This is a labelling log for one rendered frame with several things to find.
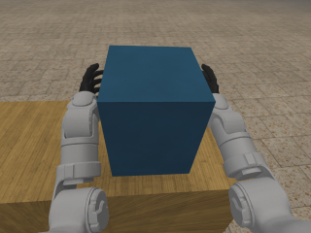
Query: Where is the carton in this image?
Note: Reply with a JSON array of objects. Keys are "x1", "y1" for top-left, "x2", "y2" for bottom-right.
[{"x1": 96, "y1": 45, "x2": 216, "y2": 177}]

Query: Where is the left robot forearm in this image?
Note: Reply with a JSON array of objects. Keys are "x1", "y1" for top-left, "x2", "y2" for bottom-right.
[{"x1": 49, "y1": 91, "x2": 101, "y2": 227}]

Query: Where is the pedestal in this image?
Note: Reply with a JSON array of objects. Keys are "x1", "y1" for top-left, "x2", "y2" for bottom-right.
[{"x1": 0, "y1": 100, "x2": 253, "y2": 233}]

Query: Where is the robot right hand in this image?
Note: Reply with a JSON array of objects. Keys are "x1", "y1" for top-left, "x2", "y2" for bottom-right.
[{"x1": 201, "y1": 64, "x2": 219, "y2": 94}]

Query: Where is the robot right upper arm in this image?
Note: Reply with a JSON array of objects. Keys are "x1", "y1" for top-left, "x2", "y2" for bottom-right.
[{"x1": 228, "y1": 177, "x2": 311, "y2": 233}]

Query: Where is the right robot forearm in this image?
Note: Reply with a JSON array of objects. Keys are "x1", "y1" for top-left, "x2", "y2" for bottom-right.
[{"x1": 207, "y1": 93, "x2": 292, "y2": 213}]

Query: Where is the robot left hand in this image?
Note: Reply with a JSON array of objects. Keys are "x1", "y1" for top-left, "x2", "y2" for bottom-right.
[{"x1": 79, "y1": 63, "x2": 104, "y2": 98}]

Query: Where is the robot left upper arm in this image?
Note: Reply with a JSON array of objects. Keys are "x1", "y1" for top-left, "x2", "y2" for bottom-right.
[{"x1": 38, "y1": 186, "x2": 110, "y2": 233}]

